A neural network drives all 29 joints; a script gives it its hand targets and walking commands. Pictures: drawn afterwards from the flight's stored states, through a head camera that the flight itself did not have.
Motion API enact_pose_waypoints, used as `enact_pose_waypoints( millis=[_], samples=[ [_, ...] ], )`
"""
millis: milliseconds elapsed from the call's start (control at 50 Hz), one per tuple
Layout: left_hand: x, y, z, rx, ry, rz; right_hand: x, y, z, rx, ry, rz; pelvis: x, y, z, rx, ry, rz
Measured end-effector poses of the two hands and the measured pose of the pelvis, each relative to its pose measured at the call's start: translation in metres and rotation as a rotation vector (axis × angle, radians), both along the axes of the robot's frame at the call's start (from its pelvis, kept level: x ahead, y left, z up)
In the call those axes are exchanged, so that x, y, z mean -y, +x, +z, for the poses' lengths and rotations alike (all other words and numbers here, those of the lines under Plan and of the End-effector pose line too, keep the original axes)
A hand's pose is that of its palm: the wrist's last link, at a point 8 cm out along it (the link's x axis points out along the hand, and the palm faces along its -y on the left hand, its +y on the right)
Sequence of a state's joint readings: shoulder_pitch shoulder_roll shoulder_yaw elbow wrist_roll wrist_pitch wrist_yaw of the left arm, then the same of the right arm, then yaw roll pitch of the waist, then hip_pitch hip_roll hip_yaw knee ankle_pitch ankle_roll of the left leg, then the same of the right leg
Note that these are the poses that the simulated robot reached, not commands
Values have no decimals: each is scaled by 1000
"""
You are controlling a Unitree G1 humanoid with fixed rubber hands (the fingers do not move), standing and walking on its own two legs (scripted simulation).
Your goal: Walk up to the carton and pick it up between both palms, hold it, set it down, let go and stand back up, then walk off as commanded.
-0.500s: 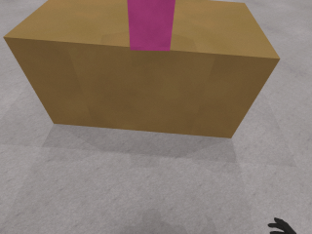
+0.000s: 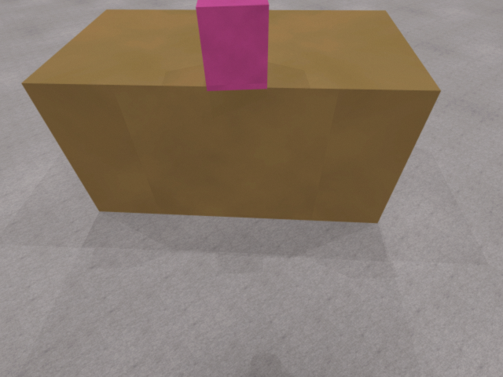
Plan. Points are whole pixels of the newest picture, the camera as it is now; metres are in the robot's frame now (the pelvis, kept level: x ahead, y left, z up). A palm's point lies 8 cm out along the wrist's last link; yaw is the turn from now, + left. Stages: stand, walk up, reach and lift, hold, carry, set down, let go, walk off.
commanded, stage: walk off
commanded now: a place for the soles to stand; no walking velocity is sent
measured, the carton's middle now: (234, 38) +1.10 +0.04 +0.08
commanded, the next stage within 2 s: stand in 0.62 s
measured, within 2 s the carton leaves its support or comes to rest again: neither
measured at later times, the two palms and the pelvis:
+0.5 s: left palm out of the picture +0.13 +0.30 -0.10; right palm out of the picture +0.14 -0.30 -0.09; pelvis +0.03 +0.00 +0.00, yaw +1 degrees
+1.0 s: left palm out of the picture +0.10 +0.30 -0.09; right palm out of the picture +0.09 -0.30 -0.10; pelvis +0.00 +0.00 +0.02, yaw -1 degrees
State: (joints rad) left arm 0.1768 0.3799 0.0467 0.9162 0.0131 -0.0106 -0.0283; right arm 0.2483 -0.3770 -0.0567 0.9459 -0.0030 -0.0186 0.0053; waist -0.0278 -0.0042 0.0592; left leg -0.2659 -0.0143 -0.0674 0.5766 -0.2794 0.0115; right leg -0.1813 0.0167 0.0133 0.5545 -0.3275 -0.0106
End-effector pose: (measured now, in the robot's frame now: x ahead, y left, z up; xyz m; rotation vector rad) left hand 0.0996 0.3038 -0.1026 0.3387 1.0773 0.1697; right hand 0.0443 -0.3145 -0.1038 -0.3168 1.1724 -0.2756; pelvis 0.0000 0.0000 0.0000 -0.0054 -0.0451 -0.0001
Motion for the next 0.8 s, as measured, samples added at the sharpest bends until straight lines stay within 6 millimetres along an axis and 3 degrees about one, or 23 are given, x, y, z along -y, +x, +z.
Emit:
enact_pose_waypoints(
  millis=[220,360,460,600,800],
  samples=[
    [-6,28,5,29,-4,20,-1,38,9,33,-21,45,-4,18,4,-17,6,8],
    [-1,30,2,15,-15,19,-8,77,13,101,-11,75,-3,23,4,-24,7,10],
    [1,29,1,15,-20,27,-11,94,15,129,-5,98,-2,25,4,-26,6,13],
    [3,23,0,0,-19,27,-9,97,15,131,-5,101,-1,26,4,-26,9,14],
    [4,13,5,-41,2,33,-13,79,9,58,20,74,-1,18,12,-3,6,-5]
  ],
)
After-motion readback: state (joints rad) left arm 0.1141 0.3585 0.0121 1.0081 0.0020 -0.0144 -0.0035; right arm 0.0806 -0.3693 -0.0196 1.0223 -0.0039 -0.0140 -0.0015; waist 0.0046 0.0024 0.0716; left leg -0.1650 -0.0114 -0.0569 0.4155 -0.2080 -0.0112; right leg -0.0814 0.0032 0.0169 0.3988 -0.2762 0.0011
